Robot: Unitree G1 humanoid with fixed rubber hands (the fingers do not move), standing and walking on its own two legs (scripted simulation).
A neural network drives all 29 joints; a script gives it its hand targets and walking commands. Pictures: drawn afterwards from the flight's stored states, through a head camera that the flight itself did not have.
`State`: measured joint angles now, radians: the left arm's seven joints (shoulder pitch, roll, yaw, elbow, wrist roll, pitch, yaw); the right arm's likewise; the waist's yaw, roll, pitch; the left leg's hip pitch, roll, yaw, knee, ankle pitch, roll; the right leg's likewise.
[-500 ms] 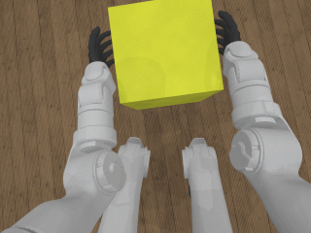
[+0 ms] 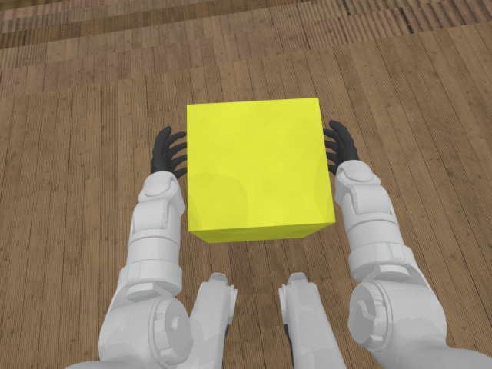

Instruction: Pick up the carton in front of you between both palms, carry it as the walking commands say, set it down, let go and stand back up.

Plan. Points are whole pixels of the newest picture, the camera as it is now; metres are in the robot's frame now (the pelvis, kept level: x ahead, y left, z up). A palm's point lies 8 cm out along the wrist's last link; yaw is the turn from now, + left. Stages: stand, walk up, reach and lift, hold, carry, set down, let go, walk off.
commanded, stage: reach and lift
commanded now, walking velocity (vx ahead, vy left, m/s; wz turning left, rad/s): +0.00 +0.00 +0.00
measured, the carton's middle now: (254, 182) +0.43 +0.01 -0.12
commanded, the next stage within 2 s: hold in 1.78 s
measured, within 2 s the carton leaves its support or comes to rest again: neither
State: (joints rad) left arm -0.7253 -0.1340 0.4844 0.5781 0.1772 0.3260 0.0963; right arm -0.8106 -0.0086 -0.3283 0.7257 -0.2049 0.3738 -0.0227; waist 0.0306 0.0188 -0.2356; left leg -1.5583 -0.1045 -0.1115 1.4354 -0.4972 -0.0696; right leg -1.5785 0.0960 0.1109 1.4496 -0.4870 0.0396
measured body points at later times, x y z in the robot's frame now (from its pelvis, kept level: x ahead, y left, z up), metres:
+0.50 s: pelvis +0.05 +0.01 +0.13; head +0.12 +0.00 +0.58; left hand +0.39 +0.16 +0.11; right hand +0.39 -0.15 +0.10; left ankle +0.07 +0.14 -0.56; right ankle +0.08 -0.13 -0.56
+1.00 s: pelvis +0.06 +0.01 +0.18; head +0.02 +0.01 +0.63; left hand +0.37 +0.16 +0.20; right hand +0.36 -0.15 +0.19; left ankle +0.08 +0.14 -0.56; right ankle +0.08 -0.12 -0.56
